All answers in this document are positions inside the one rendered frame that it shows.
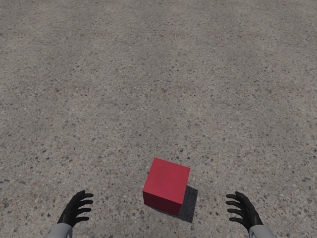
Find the left robot forearm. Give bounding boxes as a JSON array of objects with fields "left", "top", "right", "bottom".
[{"left": 43, "top": 223, "right": 72, "bottom": 238}]

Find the right robot forearm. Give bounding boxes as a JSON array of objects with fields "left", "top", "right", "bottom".
[{"left": 249, "top": 225, "right": 276, "bottom": 238}]

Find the robot right hand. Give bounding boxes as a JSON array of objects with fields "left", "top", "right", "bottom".
[{"left": 226, "top": 191, "right": 263, "bottom": 233}]

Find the robot left hand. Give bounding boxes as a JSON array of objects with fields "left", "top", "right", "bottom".
[{"left": 57, "top": 190, "right": 94, "bottom": 227}]

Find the carton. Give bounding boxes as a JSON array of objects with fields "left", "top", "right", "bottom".
[{"left": 142, "top": 157, "right": 190, "bottom": 216}]

